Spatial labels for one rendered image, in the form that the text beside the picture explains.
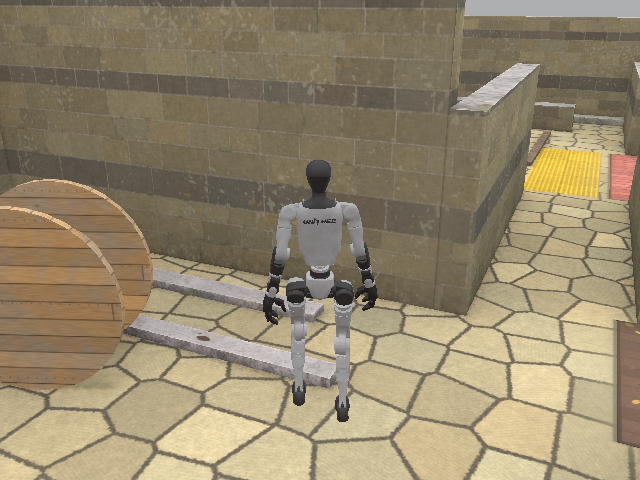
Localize robot left upper arm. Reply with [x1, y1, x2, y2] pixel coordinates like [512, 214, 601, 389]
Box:
[275, 203, 298, 261]

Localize right robot foot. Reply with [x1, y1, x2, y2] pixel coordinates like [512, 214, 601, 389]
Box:
[335, 395, 350, 422]

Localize robot right upper arm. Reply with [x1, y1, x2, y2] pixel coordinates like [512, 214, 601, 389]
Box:
[340, 202, 366, 257]

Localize robot right shin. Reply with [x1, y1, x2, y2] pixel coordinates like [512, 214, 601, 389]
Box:
[336, 338, 350, 408]

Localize robot left hand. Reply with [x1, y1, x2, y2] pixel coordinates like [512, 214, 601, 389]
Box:
[263, 294, 286, 325]

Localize right robot forearm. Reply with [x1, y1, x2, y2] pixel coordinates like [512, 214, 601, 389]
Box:
[356, 242, 375, 288]

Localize robot right hand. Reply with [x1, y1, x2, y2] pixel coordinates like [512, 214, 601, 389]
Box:
[355, 285, 378, 311]

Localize left robot forearm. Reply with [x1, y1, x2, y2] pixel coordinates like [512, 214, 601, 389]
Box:
[265, 246, 285, 298]

